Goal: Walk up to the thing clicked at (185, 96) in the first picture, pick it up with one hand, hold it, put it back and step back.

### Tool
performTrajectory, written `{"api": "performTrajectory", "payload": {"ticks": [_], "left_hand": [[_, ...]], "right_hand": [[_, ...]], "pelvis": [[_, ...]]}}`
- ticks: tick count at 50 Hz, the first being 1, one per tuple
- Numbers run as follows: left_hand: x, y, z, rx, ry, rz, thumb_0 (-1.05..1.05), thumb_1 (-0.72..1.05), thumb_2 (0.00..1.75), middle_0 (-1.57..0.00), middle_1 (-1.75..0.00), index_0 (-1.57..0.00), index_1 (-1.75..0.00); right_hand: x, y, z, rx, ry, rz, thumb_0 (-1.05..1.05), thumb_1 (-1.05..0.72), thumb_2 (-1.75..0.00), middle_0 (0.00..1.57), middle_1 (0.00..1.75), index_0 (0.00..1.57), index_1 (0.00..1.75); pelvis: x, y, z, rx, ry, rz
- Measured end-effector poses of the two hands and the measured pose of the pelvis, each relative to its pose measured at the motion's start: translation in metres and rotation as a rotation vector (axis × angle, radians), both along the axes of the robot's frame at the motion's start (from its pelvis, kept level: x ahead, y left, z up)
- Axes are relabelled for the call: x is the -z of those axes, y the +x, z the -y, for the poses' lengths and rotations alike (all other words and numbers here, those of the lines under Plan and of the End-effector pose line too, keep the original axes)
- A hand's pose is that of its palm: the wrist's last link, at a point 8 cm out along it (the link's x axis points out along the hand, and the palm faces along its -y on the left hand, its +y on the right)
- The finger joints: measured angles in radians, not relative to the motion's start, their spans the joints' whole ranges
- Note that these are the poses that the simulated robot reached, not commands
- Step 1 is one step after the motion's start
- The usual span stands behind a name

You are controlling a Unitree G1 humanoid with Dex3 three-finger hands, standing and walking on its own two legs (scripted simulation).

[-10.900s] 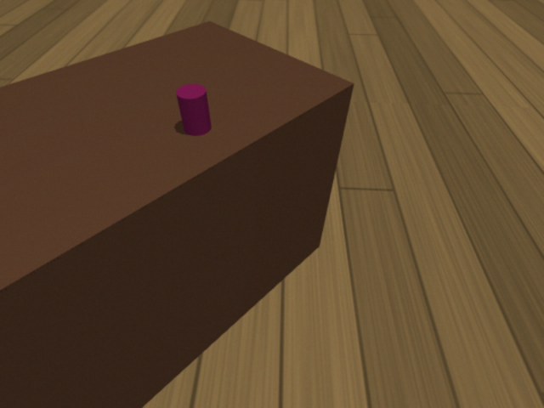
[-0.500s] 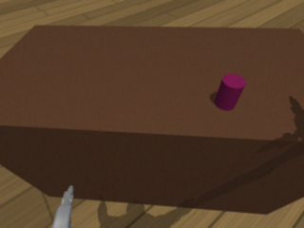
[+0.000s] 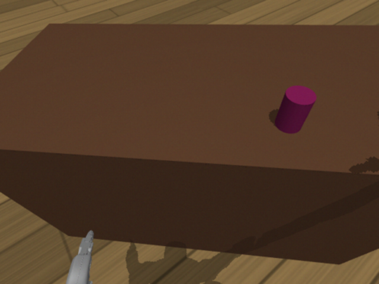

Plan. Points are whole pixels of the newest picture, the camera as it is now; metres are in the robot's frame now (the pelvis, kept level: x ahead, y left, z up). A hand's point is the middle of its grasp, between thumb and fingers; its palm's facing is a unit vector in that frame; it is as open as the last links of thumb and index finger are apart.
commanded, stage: go down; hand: right
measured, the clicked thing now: (293, 110) +0.50 -0.18 +0.09
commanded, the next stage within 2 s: approach in 0.44 s
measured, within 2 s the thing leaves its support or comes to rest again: neither
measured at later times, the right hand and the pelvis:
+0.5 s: hand out of the picture +0.42 -0.38 +0.23, palm faces +0.19 +0.98 -0.01, open 17.6 cm; pelvis +0.01 +0.00 +0.00, yaw +0 degrees
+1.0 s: hand (349, 116) +0.45 -0.28 +0.12, palm faces +0.03 +1.00 +0.04, open 17.4 cm; pelvis -0.01 +0.00 -0.01, yaw +0 degrees
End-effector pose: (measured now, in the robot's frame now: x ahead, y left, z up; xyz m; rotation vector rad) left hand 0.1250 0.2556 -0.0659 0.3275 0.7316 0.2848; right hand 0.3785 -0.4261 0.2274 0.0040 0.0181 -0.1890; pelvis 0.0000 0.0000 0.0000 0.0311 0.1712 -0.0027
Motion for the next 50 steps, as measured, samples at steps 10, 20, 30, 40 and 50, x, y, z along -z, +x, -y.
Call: {"api": "performTrajectory", "payload": {"ticks": [10,20,30,40,50], "left_hand": [[-0.002,0.011,0.005,0.007,-0.008,0.033,-0.02,-0.55,0.07,-0.05,-0.05,-0.05,-0.06],[-0.003,0.007,0.006,-0.001,-0.023,0.024,-0.01,-0.54,0.07,-0.05,-0.05,-0.05,-0.06],[0.0,0.014,0.003,0.019,-0.017,0.014,-0.02,-0.55,0.07,-0.05,-0.04,-0.04,-0.06],[-0.001,0.01,0.007,0.032,-0.04,0.034,-0.01,-0.55,0.06,-0.06,-0.05,-0.05,-0.06],[0.002,-0.002,-0.001,0.026,-0.022,0.038,-0.01,-0.53,0.05,-0.06,-0.05,-0.06,-0.06]], "right_hand": [[0.0,0.008,-0.007,-0.03,-0.007,0.001,-0.01,0.57,-0.03,0.06,0.05,0.06,0.05],[-0.005,0.01,-0.001,0.0,-0.011,0.0,-0.01,0.57,-0.03,0.06,0.05,0.06,0.05],[0.002,0.009,-0.006,-0.027,-0.004,0.002,-0.01,0.57,-0.03,0.06,0.05,0.06,0.05],[0.022,0.016,-0.031,-0.072,-0.007,-0.049,-0.01,0.53,-0.03,0.06,0.04,0.05,0.04],[0.107,0.051,-0.097,-0.163,0.051,-0.083,-0.01,0.52,-0.04,0.05,0.04,0.06,0.04]], "pelvis": [[0.001,0.002,0.002,0.0,0.002,-0.008],[0.0,0.008,0.002,-0.004,0.002,-0.009],[0.001,0.005,0.0,0.002,0.001,-0.014],[0.001,0.004,-0.003,0.006,-0.002,-0.009],[0.012,-0.009,-0.004,-0.007,-0.008,-0.055]]}}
